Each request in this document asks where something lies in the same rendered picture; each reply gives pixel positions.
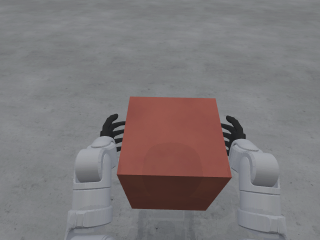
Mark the robot left hand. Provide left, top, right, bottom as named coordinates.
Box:
left=100, top=113, right=126, bottom=152

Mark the robot left forearm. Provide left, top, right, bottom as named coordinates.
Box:
left=64, top=136, right=118, bottom=240

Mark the carton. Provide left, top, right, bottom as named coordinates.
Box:
left=117, top=96, right=232, bottom=211

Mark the robot right forearm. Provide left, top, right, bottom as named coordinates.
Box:
left=229, top=139, right=289, bottom=240

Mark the robot right hand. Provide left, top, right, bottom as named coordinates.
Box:
left=221, top=115, right=246, bottom=156

